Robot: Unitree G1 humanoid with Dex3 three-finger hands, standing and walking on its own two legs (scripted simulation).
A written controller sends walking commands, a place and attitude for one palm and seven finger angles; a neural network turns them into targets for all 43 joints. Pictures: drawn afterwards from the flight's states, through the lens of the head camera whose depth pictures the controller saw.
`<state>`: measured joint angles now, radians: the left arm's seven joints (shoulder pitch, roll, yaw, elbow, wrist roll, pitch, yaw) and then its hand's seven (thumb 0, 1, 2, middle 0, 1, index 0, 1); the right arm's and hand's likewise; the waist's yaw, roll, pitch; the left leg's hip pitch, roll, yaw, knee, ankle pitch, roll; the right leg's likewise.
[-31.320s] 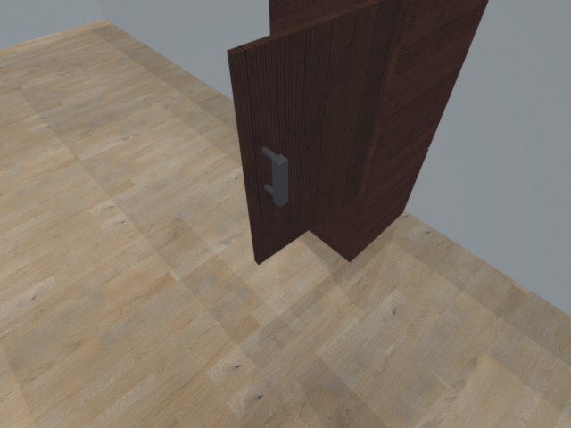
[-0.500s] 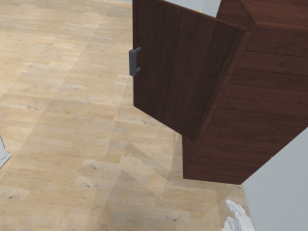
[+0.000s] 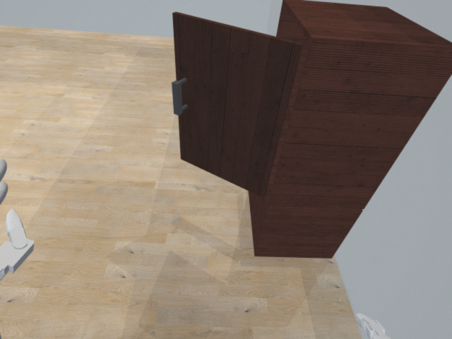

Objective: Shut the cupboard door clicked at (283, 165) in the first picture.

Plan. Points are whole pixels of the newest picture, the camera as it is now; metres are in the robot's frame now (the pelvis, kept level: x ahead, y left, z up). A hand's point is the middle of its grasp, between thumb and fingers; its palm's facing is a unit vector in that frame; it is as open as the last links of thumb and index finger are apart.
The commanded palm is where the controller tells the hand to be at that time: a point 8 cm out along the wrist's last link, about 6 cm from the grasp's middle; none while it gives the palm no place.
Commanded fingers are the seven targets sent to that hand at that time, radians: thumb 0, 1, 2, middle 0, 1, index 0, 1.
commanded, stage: stop stepping back and stand still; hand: left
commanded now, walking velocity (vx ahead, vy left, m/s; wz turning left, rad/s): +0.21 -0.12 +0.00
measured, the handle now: (181, 96) +0.90 +0.19 +0.00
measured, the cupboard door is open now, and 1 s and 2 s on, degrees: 59 59 59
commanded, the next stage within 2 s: let the arm hang, fingers relaxed in 1.94 s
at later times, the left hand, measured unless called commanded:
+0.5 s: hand out of the picture +0.11 +0.29 +0.16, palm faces +0.49 -0.79 -0.36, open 7.4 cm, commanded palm +0.04 +0.32 +0.18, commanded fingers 0.00 0.90 0.90 -0.20 -0.30 -0.20 -0.30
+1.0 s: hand out of the picture +0.12 +0.31 +0.17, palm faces +0.51 -0.75 -0.42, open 7.4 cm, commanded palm +0.06 +0.33 +0.18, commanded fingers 0.00 0.90 0.90 -0.20 -0.30 -0.20 -0.30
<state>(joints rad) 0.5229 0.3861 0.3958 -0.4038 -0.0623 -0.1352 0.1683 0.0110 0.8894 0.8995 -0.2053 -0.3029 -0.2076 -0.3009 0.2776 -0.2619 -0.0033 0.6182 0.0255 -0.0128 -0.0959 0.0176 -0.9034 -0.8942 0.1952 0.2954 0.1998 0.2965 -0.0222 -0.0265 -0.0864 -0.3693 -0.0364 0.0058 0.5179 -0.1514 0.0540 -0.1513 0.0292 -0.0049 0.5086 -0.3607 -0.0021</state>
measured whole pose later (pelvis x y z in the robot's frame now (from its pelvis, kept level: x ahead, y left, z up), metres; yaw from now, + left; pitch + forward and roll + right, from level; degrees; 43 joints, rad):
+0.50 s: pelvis -0.09 +0.02 -0.01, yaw +2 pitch -3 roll +0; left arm 0.49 0.40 0.42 -0.45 -0.03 -0.13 0.18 0.01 0.89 0.90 -0.20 -0.30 -0.20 -0.30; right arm 0.26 -0.15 0.03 0.64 -0.01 -0.09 -0.06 0.02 -0.90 -0.89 0.20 0.30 0.20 0.30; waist -0.05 -0.06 -0.04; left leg -0.33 0.03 0.02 0.61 -0.24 0.01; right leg -0.43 0.02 -0.03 0.97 -0.43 -0.01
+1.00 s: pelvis -0.06 +0.03 +0.00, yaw +3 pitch -1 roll +0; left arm 0.52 0.39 0.39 -0.43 -0.02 -0.18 0.18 0.01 0.89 0.90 -0.21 -0.30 -0.21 -0.30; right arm 0.22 -0.22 -0.01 0.62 0.01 -0.08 -0.08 0.02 -0.90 -0.89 0.20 0.30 0.20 0.30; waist 0.00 -0.01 -0.03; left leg -0.26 0.05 0.06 0.52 -0.24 -0.01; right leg -0.21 0.01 -0.07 0.52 -0.29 -0.03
